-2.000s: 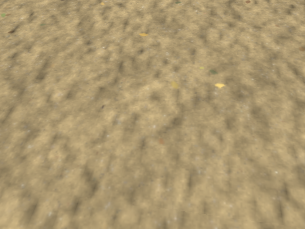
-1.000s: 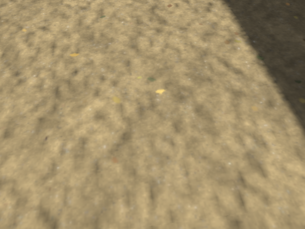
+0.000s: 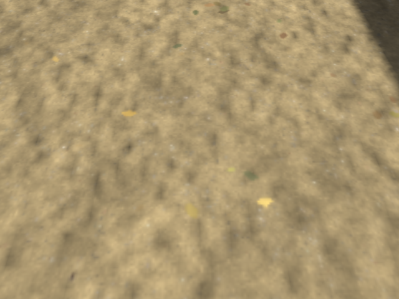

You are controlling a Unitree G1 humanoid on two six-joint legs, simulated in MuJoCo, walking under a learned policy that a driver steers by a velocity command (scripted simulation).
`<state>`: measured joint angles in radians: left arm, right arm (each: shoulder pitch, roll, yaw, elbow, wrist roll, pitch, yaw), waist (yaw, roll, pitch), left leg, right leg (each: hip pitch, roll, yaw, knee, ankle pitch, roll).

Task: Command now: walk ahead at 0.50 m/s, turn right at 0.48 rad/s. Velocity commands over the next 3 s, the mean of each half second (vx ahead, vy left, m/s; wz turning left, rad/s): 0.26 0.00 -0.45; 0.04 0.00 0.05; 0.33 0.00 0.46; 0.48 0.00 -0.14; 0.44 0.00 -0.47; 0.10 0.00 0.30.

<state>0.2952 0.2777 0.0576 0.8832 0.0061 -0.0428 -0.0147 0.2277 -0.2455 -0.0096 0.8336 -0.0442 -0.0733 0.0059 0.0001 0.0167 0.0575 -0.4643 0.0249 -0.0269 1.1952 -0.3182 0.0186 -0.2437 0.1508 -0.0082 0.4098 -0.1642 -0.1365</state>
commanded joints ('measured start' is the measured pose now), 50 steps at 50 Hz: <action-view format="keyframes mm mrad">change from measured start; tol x32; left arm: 1 45 130 30 -39 -8 -27 6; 50 -95 82 17 -96 17 76 72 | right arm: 1 47 -88 -17 -63 -11 26 6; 50 157 -157 -75 -4 31 85 -12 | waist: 1 -33 -24 -41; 18 4 159 -453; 50 -18 70 -64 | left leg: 1 -101 51 0 -88 28 -44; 14 105 -81 -14 -695 237 -13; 17 715 452 -445 -683 1244 228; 34 43 155 -177 -945 -86 121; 50 192 89 -315 -752 107 149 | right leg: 1 49 -273 305 -196 340 -166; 15 151 -152 344 246 695 63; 17 -167 50 163 750 -507 112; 19 -222 -23 151 898 -425 117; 34 160 -92 1 43 -132 84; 37 -90 -420 395 -244 -309 -31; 46 77 -382 164 15 279 -38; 50 -83 -172 -1 229 -348 66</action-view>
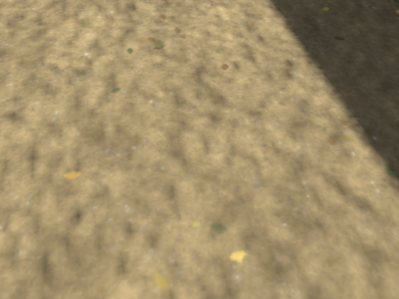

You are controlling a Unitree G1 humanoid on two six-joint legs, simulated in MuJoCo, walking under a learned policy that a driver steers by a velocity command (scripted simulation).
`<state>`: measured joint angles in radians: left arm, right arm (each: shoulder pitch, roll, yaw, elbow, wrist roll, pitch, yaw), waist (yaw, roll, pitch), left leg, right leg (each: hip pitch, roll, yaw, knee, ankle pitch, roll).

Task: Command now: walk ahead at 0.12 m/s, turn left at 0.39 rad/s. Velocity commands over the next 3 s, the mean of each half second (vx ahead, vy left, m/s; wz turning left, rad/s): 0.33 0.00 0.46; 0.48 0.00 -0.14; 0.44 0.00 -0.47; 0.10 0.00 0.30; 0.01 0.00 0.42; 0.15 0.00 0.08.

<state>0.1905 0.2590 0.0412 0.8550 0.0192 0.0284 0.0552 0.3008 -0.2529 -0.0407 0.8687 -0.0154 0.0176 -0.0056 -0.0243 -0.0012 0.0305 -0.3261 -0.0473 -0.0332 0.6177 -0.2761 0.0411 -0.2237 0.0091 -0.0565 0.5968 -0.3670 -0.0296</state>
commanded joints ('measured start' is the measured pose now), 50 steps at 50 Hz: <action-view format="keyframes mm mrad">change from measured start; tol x32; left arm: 1 -40 53 18 -104 2 1 -10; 36 343 28 -2 -15 -37 -107 -58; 50 -41 -10 12 -82 12 -52 -119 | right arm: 1 132 -200 -63 -33 -6 -1 5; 30 -392 -46 -9 -240 -27 -32 85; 36 175 -280 -76 -94 -50 -73 8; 50 42 -49 -13 -2 -5 -129 -3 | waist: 1 -20 199 -24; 14 142 -234 -93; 31 99 -147 73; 36 -104 235 -378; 50 22 79 78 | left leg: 1 104 252 -536 -318 -226 212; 3 127 318 -699 -464 -563 271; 11 -52 98 -370 -367 -240 142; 20 -439 37 -66 446 47 -28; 33 78 -24 146 -131 81 60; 36 707 527 -604 -321 -87 207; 50 228 260 177 -480 446 93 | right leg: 1 -222 77 14 189 -286 -23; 12 208 75 34 -232 81 4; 16 180 -410 663 -516 -463 -165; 33 196 -226 80 -162 909 -111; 36 -384 23 44 599 -165 -43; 50 -453 -94 27 273 365 -24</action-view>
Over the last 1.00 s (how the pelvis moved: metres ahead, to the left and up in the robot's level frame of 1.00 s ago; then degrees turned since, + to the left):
0.21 0.03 -0.01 -10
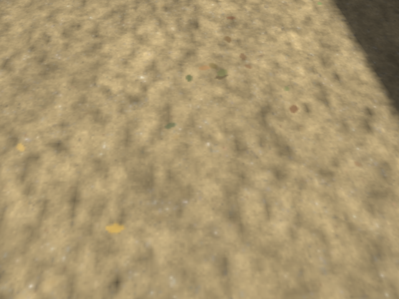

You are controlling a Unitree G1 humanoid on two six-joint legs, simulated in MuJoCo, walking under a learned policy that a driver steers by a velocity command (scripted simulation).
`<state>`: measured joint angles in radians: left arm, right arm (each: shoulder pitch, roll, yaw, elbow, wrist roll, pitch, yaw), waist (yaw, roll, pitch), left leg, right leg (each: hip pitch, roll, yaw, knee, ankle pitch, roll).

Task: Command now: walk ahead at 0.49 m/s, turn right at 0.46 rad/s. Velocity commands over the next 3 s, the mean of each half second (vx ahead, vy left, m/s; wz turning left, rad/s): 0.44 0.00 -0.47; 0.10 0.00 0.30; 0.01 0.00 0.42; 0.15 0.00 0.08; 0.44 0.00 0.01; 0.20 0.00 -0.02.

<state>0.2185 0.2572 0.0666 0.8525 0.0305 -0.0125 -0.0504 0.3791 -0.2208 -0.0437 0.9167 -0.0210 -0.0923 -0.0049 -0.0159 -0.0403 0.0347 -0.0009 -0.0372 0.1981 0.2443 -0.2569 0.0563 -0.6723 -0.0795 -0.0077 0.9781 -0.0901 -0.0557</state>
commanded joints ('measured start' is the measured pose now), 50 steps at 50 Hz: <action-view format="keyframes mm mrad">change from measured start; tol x32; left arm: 1 -111 -13 -19 -96 1 -12 -18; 50 -54 85 -11 -88 -9 58 89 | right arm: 1 -23 -93 -12 -43 2 -19 -7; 50 -87 -206 -65 -142 5 119 -3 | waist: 1 4 117 79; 12 114 -167 -343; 50 -17 156 -86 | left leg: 1 -92 255 -36 -109 447 77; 9 92 305 51 390 1044 47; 12 -652 -11 -121 1243 -312 -53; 34 -364 0 -141 300 69 36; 37 102 425 -721 200 1175 341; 41 -219 248 -548 44 455 240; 50 -209 155 -599 -1 18 160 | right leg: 1 19 1 -47 -176 110 -4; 10 583 168 -97 -463 -141 -185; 12 1000 -278 797 -652 -184 -413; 21 499 -34 162 -688 722 -202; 34 731 -87 34 -437 863 -82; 36 531 39 -45 -1 384 -21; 37 236 250 -50 282 -520 29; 50 167 97 64 -45 -294 110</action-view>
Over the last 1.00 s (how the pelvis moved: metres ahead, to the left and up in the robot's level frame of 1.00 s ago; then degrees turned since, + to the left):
0.33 0.11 0.02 8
